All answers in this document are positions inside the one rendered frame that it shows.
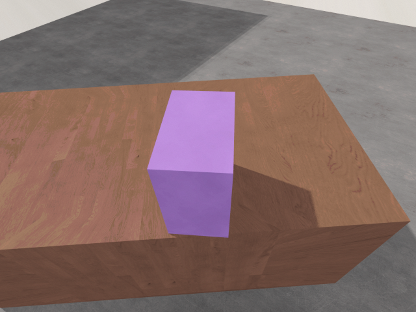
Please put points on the carton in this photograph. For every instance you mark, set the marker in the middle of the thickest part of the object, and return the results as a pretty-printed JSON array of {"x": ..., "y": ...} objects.
[{"x": 191, "y": 166}]

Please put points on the pedestal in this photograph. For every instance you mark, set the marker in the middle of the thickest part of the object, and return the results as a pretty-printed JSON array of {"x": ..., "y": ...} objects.
[{"x": 80, "y": 221}]

